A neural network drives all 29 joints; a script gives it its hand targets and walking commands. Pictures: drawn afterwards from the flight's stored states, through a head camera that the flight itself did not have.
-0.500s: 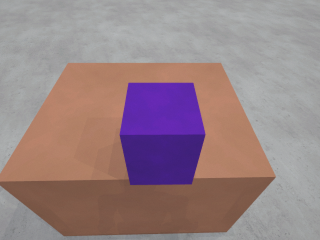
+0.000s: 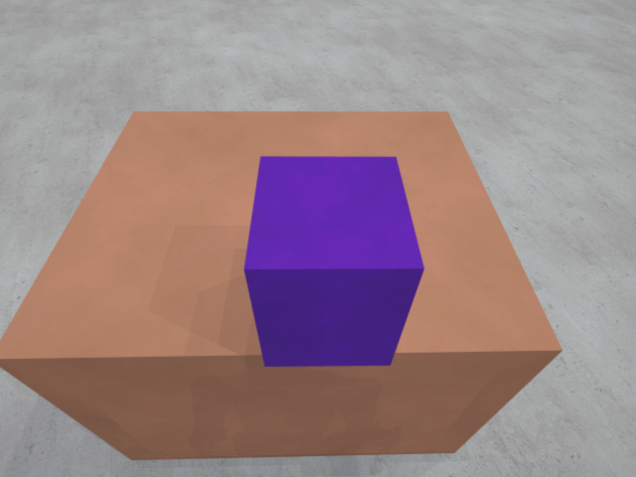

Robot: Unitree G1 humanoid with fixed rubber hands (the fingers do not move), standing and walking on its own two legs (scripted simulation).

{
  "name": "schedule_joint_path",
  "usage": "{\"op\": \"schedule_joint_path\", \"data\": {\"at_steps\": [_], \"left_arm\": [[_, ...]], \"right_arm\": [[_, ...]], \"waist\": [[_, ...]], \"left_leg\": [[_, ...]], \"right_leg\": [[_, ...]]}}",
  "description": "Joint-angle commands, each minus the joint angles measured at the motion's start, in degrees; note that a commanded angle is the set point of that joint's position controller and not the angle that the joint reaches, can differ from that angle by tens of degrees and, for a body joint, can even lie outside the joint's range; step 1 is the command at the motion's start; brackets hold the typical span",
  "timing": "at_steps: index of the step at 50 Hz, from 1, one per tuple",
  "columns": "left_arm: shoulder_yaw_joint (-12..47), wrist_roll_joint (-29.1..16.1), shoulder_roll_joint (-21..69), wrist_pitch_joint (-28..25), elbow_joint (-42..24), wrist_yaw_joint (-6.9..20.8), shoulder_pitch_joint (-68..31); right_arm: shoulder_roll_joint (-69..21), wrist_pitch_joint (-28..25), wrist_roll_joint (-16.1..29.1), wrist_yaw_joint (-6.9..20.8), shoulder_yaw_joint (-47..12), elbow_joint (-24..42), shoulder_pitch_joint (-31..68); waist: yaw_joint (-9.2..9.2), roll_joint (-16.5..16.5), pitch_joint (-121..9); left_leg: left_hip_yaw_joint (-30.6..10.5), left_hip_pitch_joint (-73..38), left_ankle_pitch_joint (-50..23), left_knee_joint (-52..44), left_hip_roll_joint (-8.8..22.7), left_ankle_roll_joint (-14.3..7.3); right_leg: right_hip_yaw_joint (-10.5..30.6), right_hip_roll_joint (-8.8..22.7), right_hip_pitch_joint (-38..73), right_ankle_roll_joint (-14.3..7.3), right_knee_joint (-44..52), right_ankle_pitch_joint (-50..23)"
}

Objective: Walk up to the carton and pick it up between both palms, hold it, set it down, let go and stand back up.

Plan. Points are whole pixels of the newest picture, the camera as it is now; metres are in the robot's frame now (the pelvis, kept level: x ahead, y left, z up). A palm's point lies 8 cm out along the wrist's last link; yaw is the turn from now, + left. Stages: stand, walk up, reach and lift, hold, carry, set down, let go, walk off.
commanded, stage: walk up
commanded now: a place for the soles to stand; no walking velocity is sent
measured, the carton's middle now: (328, 265) +0.41 +0.00 +0.01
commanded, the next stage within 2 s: reach and lift in 0.68 s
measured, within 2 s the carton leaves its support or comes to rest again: neither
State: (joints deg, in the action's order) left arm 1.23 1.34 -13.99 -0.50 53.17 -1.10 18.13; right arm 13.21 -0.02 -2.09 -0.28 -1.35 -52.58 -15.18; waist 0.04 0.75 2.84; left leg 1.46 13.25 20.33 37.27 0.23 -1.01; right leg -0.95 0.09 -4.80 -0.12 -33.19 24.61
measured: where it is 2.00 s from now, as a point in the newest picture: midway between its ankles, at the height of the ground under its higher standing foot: outside the picture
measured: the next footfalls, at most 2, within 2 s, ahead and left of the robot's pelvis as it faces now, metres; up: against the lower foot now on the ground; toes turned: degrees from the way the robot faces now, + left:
none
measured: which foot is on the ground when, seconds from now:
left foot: down 0.00-1.00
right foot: down 0.00-1.00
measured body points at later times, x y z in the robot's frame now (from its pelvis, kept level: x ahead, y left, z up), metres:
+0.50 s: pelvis -0.01 +0.01 +0.00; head -0.02 +0.01 +0.45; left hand +0.02 +0.27 -0.14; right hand +0.02 -0.24 -0.14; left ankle +0.00 +0.11 -0.72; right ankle -0.06 -0.12 -0.72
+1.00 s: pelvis -0.04 -0.01 -0.02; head +0.01 +0.00 +0.42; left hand +0.17 +0.25 -0.11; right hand +0.18 -0.27 -0.11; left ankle +0.00 +0.11 -0.72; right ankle -0.06 -0.12 -0.72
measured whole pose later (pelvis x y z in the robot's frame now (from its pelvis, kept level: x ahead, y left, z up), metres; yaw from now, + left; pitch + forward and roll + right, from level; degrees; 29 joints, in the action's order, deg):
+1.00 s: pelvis -0.04 -0.01 -0.02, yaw -2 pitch -1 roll -2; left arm -5.5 5.6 -15.4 31.4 22.1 3.9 1.4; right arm 15.4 -2.4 4.8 2.6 0.1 -50.4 6.2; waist 0.2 -0.7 6.9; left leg 1.5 25.9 22.5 49.0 3.4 0.9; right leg -1.7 -2.4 -19.7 -1.4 -46.5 26.2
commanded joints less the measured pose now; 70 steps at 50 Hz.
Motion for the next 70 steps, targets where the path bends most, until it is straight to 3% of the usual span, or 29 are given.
{"op": "schedule_joint_path", "data": {"at_steps": [1,4,5,6,8,11,12,15,18,20,24,26,29,31,33,34,35,36,37,39,41,43,45,47,50,54,57,63,70], "left_arm": [[-1.5,0.2,-6.9,-0.1,-2.7,-0.1,0.5],[-1.3,0.5,-4.7,0.2,-4.0,0.2,-0.1],[-1.0,0.8,-4.4,0.3,-4.2,0.0,0.4],[-0.9,0.6,-3.9,0.1,-4.3,0.1,1.4],[-0.8,0.6,-4.6,-0.7,-3.1,0.3,4.1],[-1.8,0.3,-10.0,-1.1,-1.4,0.3,6.2],[-2.0,0.1,-10.6,-0.8,-1.2,0.1,5.0],[-1.9,0.2,-10.0,-0.8,-1.7,-0.1,2.7],[-1.7,0.2,-9.0,-0.6,-1.3,0.0,1.8],[-1.4,0.3,-7.7,-0.3,-1.7,0.2,0.7],[-0.6,0.8,-4.6,0.1,-2.6,0.3,0.3],[-0.3,0.9,-4.1,-0.3,-2.8,0.3,2.0],[-0.8,0.7,-6.8,-1.1,-1.4,0.2,5.0],[-1.3,0.2,-8.6,-1.1,-0.9,0.1,5.7],[-1.6,-0.3,-9.6,-0.9,-0.6,-0.1,5.8],[-1.6,-0.1,-9.8,-0.8,-0.5,-0.2,5.7],[-4.6,-2.7,-13.7,9.9,-15.5,0.5,-37.5],[-4.7,-1.4,-14.6,17.1,-17.2,0.2,-34.5],[-3.9,-0.6,-13.1,21.1,-19.1,0.2,-31.2],[-4.2,0.4,-10.2,26.6,-20.2,1.4,-26.9],[-6.6,2.9,-10.1,30.0,-27.0,2.7,-21.0],[-8.1,4.6,-8.5,32.2,-31.0,3.7,-12.0],[-9.0,4.7,-6.4,33.4,-34.4,5.0,-4.3],[-8.7,4.9,-4.3,33.8,-37.1,6.0,-1.0],[-7.5,5.2,-6.4,31.2,-33.8,6.5,-3.3],[-8.3,6.0,-9.5,25.8,-28.4,4.7,-15.1],[-8.5,5.2,-10.2,22.6,-32.0,3.7,-23.7],[-9.4,-0.7,-11.6,17.3,-37.7,2.7,-22.7],[-10.3,-2.2,-9.5,15.3,-29.6,4.3,-17.0]], "right_arm": [[8.4,-1.0,0.2,-0.2,2.2,2.1,-5.5],[10.8,-0.6,0.6,-0.8,2.5,1.1,-7.8],[10.3,-0.5,0.9,-1.0,2.3,0.9,-6.4],[10.3,-0.4,0.5,-0.9,2.3,1.4,-3.9],[8.9,-0.4,0.5,-0.6,1.8,2.1,0.2],[5.2,-0.3,0.2,0.0,0.8,3.3,2.4],[4.9,-0.3,0.1,-0.1,0.7,3.3,1.6],[6.5,-0.9,-0.2,0.1,1.0,2.1,-1.5],[6.5,-1.3,0.0,0.1,1.0,1.5,-3.8],[7.2,-1.3,0.2,0.0,1.3,1.0,-5.6],[10.6,-0.9,0.7,-0.7,2.2,-0.3,-9.7],[9.8,-0.9,0.6,-0.9,1.8,0.1,-6.6],[7.6,-1.1,0.7,-0.3,1.4,1.2,-3.2],[6.6,-1.5,0.3,-0.3,0.9,1.5,-2.6],[6.5,-1.4,-0.2,-0.2,0.9,1.8,-2.2],[6.0,-1.3,0.1,-0.3,0.8,1.7,-2.5],[8.1,-5.5,-5.1,0.7,9.6,8.7,34.9],[8.0,-4.8,-5.9,2.3,12.9,5.8,31.2],[8.3,-3.8,-6.4,3.3,13.6,5.3,29.1],[9.4,-1.8,-4.6,3.6,11.4,5.2,23.9],[10.1,-2.2,-0.5,3.5,9.0,3.5,17.9],[11.3,-2.8,4.1,3.7,6.6,1.7,11.7],[12.2,-2.5,7.9,3.1,3.3,1.5,6.5],[11.5,-2.3,9.8,2.0,0.8,2.3,5.6],[9.6,-3.0,8.6,-0.3,-0.5,3.9,9.6],[2.4,-4.2,2.5,-1.0,1.7,8.5,18.0],[-1.4,-4.8,0.2,-0.5,3.9,14.3,20.2],[-4.3,-6.9,0.8,-2.2,3.3,22.5,15.6],[-4.3,-6.8,0.7,-4.3,3.2,20.6,11.8]], "waist": [[-2.47,2.2,3.8],[-3.25,8.8,4.0],[-2.57,9.2,4.1],[-1.28,9.4,3.8],[0.77,5.7,3.0],[1.33,-4.9,2.9],[0.89,-6.6,4.0],[0.72,-7.3,3.4],[-0.33,-5.8,3.8],[-0.96,-2.4,4.3],[-2.85,8.5,5.7],[-0.76,7.3,4.8],[0.74,2.5,3.2],[0.90,-3.0,0.4],[1.29,-4.8,-0.1],[1.41,-5.8,0.3],[-4.47,-5.2,1.7],[-0.48,-4.3,7.2],[-0.38,-5.3,6.0],[0.65,-4.3,-2.5],[0.40,-0.1,-16.0],[-0.31,6.2,-24.9],[-1.18,5.2,-27.7],[-2.01,2.2,-23.0],[-2.03,-2.3,-10.2],[-0.06,-0.4,8.9],[0.82,2.1,9.0],[1.68,0.0,-7.8],[1.58,-2.3,-3.5]], "left_leg": [[-8.8,-6.7,-22.4,-8.2,7.2,-4.5],[-20.9,-7.7,-18.9,-17.3,16.4,-11.0],[-21.0,-5.3,-16.2,-18.3,17.1,-11.6],[-19.0,-3.1,-15.1,-17.8,15.6,-10.5],[-12.2,2.2,-14.4,-14.9,10.0,-6.4],[-2.3,5.4,-5.4,-4.1,1.4,-1.3],[-1.9,5.2,-2.9,-4.4,1.3,-0.8],[-2.6,3.1,-4.9,-6.6,1.7,-0.6],[-3.4,-1.0,-8.6,-7.4,2.6,-1.4],[-5.6,-2.9,-10.9,-9.5,4.0,-2.4],[-20.1,-4.9,-7.0,-20.0,14.9,-9.5],[-18.3,-1.3,-11.4,-18.7,14.1,-9.0],[-9.4,1.6,-17.8,-13.0,7.4,-4.7],[-4.2,1.7,-17.8,-6.8,3.9,-2.7],[-2.3,4.2,-13.3,-4.5,2.0,-1.3],[-2.4,4.5,-11.6,-4.7,2.0,-1.0],[0.9,13.7,-2.3,-0.8,2.3,1.1],[0.4,14.8,3.1,-0.2,2.5,0.5],[1.0,13.1,6.6,0.1,2.7,0.0],[4.6,4.1,-0.5,3.0,2.6,2.0],[3.1,-5.9,-21.1,8.7,2.8,4.5],[-0.4,-16.7,-40.3,12.8,3.9,6.8],[-1.4,-25.6,-51.8,12.4,3.8,8.3],[-1.4,-26.2,-46.3,8.1,2.4,8.4],[-0.1,-18.4,-28.8,-0.4,-0.2,6.4],[1.4,-8.5,-12.3,-6.1,-0.5,2.7],[2.4,-6.2,-3.0,-7.0,1.0,1.0],[5.9,-5.1,-3.9,-6.2,1.3,1.9],[5.3,-8.8,-5.6,-11.1,0.7,2.0]], "right_leg": [[3.6,3.8,-13.0,-3.0,1.3,-15.6],[-0.2,0.3,-16.5,-0.2,-6.7,2.2],[0.5,1.0,-14.3,-0.2,-4.4,4.3],[1.0,1.6,-11.0,0.0,0.0,1.4],[3.6,2.6,-4.0,-0.9,5.8,-7.9],[14.1,10.4,-1.8,-5.9,12.3,-14.7],[15.3,12.3,-2.8,-7.7,13.4,-15.2],[12.1,11.0,-3.1,-7.5,12.8,-15.4],[8.2,7.9,-6.8,-5.9,10.7,-13.6],[5.9,5.5,-9.6,-4.7,8.3,-8.6],[0.6,1.1,-15.5,-0.9,-1.4,1.8],[0.9,1.7,-9.7,-0.5,3.1,-2.2],[4.6,3.8,-3.4,-1.9,7.1,-13.6],[7.5,6.7,-0.1,-3.6,8.4,-23.2],[9.9,9.8,2.4,-5.7,9.7,-26.7],[10.7,11.0,2.1,-6.9,10.3,-25.9],[-3.0,3.2,-19.5,-1.1,-3.7,-9.2],[-2.6,2.7,-24.0,-2.9,-3.8,0.6],[-2.5,3.1,-24.0,-3.2,-4.8,2.9],[-3.5,2.8,-24.1,-2.0,-4.9,-5.4],[-4.2,1.0,-22.8,-1.3,-9.3,-23.5],[-5.5,-1.6,-23.9,-1.3,-11.8,-30.4],[-6.6,-4.1,-24.3,-0.5,-9.3,-36.9],[-6.9,-4.9,-21.3,-0.1,-3.7,-37.2],[-5.1,-2.7,-14.4,0.1,4.0,-39.1],[-3.3,0.3,-18.9,0.2,10.2,-17.5],[-0.9,2.4,-20.3,-0.4,11.4,-4.0],[3.4,4.7,-13.1,1.1,12.2,-4.0],[1.4,3.1,-12.7,1.8,16.4,-2.8]]}}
